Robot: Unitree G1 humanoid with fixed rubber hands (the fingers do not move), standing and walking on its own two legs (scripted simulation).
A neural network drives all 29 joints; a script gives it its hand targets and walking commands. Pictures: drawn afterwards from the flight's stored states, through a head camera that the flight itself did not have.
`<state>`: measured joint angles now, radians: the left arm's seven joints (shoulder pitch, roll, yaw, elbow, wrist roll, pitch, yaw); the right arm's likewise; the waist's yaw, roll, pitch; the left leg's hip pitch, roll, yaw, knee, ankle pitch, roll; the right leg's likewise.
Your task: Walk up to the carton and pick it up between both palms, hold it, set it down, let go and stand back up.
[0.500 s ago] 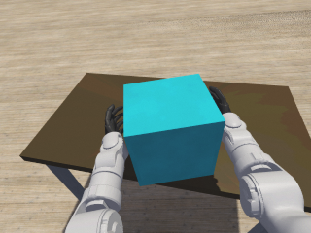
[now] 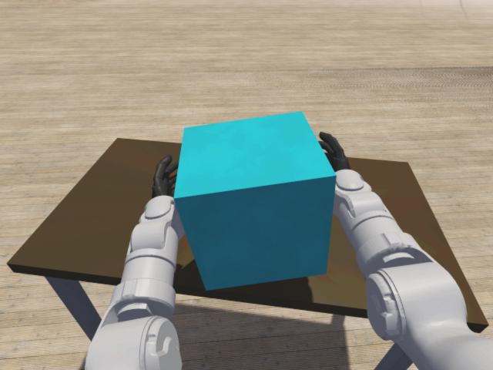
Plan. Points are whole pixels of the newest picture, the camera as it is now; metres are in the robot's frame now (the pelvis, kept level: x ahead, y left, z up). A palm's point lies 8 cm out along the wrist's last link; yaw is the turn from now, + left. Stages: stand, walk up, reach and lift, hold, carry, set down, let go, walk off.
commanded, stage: reach and lift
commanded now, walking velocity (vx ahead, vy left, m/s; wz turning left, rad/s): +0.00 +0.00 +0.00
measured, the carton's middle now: (254, 199) +0.39 +0.03 +0.13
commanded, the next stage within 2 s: hold in 1.24 s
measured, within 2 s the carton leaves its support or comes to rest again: neither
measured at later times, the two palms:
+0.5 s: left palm (164, 177) +0.39 +0.18 +0.17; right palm (342, 162) +0.43 -0.11 +0.19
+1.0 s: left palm (167, 173) +0.39 +0.17 +0.18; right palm (350, 167) +0.42 -0.12 +0.19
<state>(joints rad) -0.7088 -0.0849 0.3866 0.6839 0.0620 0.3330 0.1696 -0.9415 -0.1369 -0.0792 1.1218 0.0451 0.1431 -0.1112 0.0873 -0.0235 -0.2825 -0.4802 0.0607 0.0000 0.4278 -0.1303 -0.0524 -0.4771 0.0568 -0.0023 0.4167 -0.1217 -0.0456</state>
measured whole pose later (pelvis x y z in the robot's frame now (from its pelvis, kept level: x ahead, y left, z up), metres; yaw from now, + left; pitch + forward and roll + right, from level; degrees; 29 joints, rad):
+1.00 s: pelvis +0.01 +0.00 +0.01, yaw +0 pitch +6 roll +0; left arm -0.74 -0.03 0.39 0.50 0.14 0.56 0.07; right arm -0.89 -0.08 -0.08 0.88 0.11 0.34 -0.20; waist 0.00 -0.04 -0.21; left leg -0.35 0.06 0.00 0.39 -0.14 -0.05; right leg -0.35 0.06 0.00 0.37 -0.12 -0.04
